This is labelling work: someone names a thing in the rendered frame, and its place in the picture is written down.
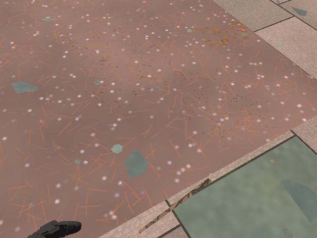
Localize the left robot hand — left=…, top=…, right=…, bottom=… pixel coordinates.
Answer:
left=27, top=220, right=81, bottom=238

